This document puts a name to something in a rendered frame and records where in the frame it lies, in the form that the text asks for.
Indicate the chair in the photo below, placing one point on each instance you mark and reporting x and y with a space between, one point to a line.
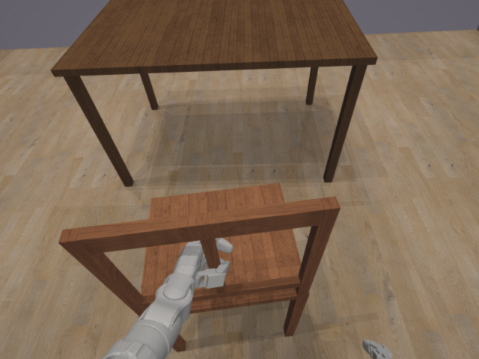
265 266

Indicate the robot right hand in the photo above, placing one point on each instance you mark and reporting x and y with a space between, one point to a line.
375 350

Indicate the left robot forearm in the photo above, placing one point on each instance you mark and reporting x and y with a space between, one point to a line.
156 330

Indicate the table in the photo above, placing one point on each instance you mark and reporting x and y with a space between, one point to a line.
172 36

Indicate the robot left hand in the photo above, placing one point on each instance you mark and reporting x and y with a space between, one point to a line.
192 262

